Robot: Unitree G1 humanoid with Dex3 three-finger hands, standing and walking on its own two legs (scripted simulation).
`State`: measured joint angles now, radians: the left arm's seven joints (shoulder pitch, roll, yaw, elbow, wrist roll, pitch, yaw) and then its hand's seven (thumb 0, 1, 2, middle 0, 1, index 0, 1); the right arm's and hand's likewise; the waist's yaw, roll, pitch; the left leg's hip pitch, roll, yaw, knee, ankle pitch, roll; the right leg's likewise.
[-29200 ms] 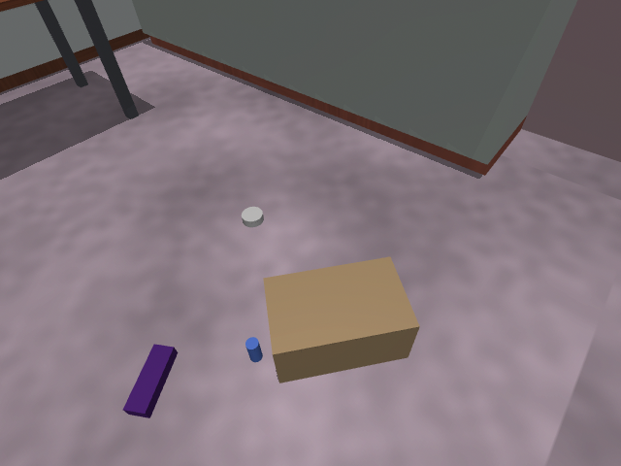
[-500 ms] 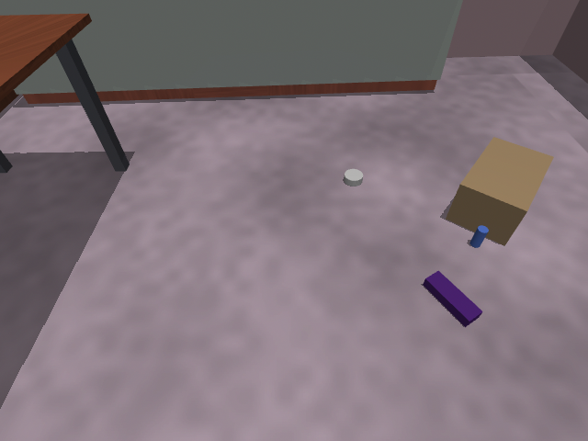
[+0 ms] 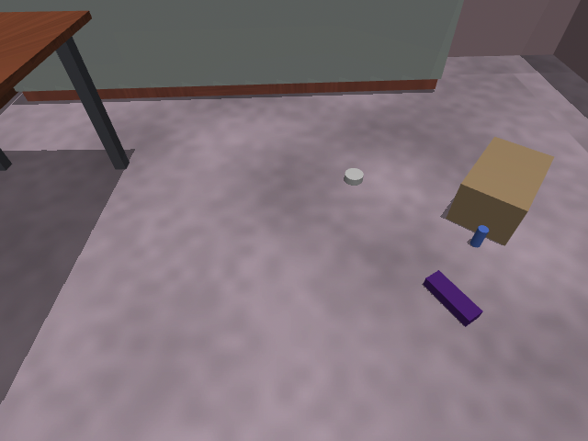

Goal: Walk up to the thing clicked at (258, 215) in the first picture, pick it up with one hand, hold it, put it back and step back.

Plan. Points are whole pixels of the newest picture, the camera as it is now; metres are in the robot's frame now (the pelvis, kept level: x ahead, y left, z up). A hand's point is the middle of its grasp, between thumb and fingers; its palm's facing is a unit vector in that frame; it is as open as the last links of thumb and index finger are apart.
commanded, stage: walk up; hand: right
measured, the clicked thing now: (353, 176) +1.49 -0.30 -0.76
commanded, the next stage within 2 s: none
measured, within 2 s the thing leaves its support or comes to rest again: neither
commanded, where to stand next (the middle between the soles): +1.12 -0.04 m, yaw -2 degrees
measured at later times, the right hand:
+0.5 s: hand (540, 423) +0.19 -0.36 -0.17, palm faces +0.00 +0.94 -0.33, open 7.4 cm
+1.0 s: hand (463, 285) +0.42 -0.31 -0.13, palm faces +0.03 +0.92 -0.38, open 7.4 cm
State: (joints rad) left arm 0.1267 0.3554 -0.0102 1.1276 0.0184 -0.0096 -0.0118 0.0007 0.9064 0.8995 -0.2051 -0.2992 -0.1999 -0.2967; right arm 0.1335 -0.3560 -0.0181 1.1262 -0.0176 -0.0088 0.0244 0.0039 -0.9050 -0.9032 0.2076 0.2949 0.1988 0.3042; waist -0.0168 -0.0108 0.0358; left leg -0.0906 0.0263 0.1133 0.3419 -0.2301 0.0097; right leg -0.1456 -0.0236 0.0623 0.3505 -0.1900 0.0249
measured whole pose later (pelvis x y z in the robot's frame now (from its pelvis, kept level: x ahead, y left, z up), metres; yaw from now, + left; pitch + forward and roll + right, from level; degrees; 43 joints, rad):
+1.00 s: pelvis +0.38 -0.03 -0.01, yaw -2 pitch -2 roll +0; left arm 0.22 0.43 0.07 0.89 0.02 -0.06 -0.07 0.00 0.91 0.90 -0.20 -0.30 -0.20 -0.30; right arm 0.30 -0.40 -0.05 0.87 -0.01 -0.08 0.07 0.00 -0.90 -0.90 0.21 0.30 0.20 0.30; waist -0.04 -0.05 0.06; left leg -0.15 0.03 0.10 0.47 -0.29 0.03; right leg -0.50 -0.09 -0.01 0.85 -0.29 0.00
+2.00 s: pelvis +0.80 -0.04 -0.03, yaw -3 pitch -3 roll +0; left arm 0.23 0.41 0.07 0.85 0.02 -0.09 -0.06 0.00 0.91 0.90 -0.21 -0.30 -0.20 -0.30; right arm 0.35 -0.44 -0.03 0.89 -0.01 -0.04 0.04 0.01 -0.90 -0.90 0.21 0.30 0.20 0.30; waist -0.03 0.03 0.07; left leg -0.29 0.05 0.02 0.99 -0.48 0.04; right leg -0.38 -0.03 -0.08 0.65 -0.23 -0.04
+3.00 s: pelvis +1.07 -0.03 -0.03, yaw -1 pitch -2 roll +1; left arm 0.18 0.40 0.03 0.90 0.01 -0.01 -0.03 0.00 0.90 0.90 -0.21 -0.30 -0.20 -0.30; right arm 0.26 -0.40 -0.03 0.96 -0.02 -0.05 0.00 0.00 -0.91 -0.90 0.21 0.29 0.20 0.30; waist 0.00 -0.02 0.10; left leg -0.32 0.02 0.05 0.67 -0.30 0.01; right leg -0.37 -0.07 -0.04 0.72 -0.30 0.01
